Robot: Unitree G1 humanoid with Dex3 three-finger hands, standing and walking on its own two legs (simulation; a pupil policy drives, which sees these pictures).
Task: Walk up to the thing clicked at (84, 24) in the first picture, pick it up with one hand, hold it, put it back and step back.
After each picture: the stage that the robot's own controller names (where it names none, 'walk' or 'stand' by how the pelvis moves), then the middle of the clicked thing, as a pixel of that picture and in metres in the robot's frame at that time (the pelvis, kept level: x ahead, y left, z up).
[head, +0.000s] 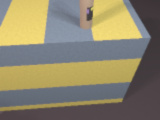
stand; (86, 5) +0.77 -0.01 +0.09
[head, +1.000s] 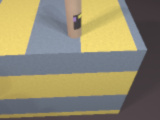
rise first; (73, 12) +0.67 +0.08 +0.11
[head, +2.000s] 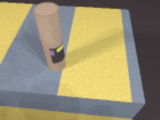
stand; (52, 42) +0.44 +0.14 +0.11
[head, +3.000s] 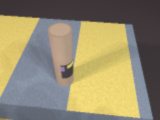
stand; (63, 58) +0.41 +0.09 +0.08
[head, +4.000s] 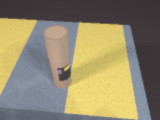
stand; (59, 61) +0.40 +0.11 +0.08
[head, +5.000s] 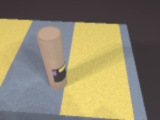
stand; (54, 62) +0.40 +0.12 +0.08
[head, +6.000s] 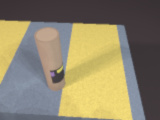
stand; (52, 63) +0.39 +0.13 +0.08
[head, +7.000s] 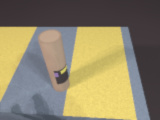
rise first; (56, 64) +0.40 +0.14 +0.09
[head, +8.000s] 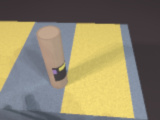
go down; (54, 61) +0.40 +0.14 +0.09
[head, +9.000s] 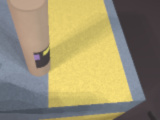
go down; (35, 42) +0.40 +0.13 +0.14
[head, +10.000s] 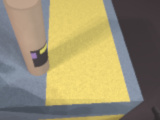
approach; (32, 41) +0.41 +0.13 +0.15
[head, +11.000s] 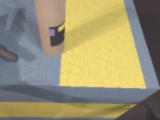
close in; (51, 18) +0.44 +0.10 +0.18
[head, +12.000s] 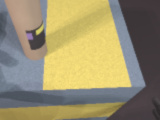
close in; (28, 21) +0.44 +0.13 +0.18
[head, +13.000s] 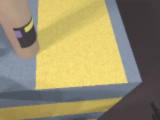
close in; (16, 18) +0.44 +0.14 +0.18
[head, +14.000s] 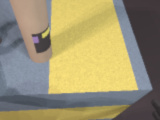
lift; (34, 24) +0.43 +0.12 +0.18
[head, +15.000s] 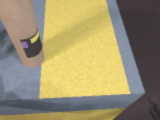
hold; (23, 29) +0.42 +0.14 +0.18
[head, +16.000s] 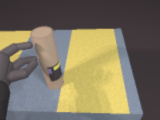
close; (49, 61) +0.42 +0.14 +0.11
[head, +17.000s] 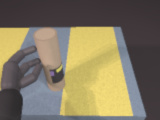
stand; (51, 63) +0.40 +0.13 +0.10
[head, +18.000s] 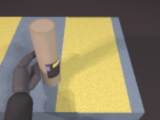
stand; (48, 57) +0.40 +0.13 +0.10
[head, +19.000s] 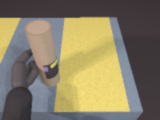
stand; (45, 58) +0.40 +0.14 +0.10
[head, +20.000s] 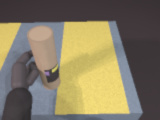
stand; (47, 62) +0.39 +0.13 +0.10
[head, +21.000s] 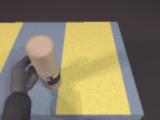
stand; (47, 67) +0.37 +0.13 +0.10
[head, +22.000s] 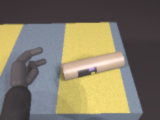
stand; (92, 65) +0.46 -0.03 +0.01
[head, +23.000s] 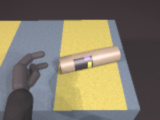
stand; (89, 59) +0.48 -0.02 +0.01
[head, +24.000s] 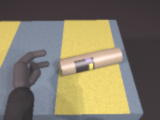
stand; (90, 61) +0.47 -0.02 +0.01
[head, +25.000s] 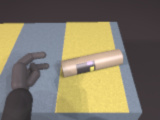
stand; (91, 62) +0.47 -0.02 +0.01
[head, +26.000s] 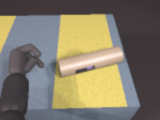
lower; (90, 61) +0.45 -0.03 +0.02
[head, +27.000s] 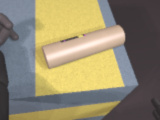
lower; (84, 45) +0.43 -0.04 +0.08
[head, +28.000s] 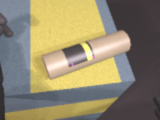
lower; (87, 53) +0.39 -0.05 +0.09
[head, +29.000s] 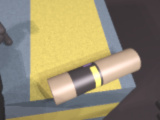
lower; (95, 74) +0.33 -0.05 +0.09
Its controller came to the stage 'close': yes
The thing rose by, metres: 0.00
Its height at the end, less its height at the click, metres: -0.09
